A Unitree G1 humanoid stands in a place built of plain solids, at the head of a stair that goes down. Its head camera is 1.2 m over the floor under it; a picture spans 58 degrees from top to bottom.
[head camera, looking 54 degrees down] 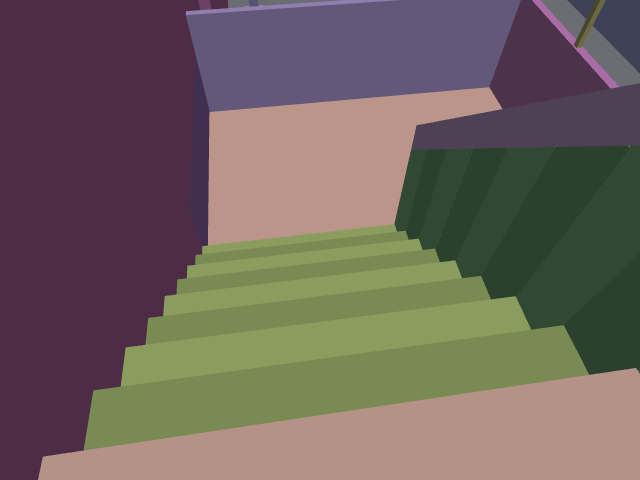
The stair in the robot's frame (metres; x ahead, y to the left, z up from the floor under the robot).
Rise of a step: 0.21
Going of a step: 0.23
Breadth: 1.60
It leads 8 degrees to the left of straight ahead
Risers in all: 9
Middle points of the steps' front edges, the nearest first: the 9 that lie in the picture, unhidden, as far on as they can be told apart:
0.31 -0.10 0.00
0.54 -0.07 -0.21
0.77 -0.03 -0.42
1.00 0.00 -0.63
1.23 0.03 -0.84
1.46 0.07 -1.05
1.69 0.10 -1.26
1.92 0.13 -1.47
2.14 0.16 -1.68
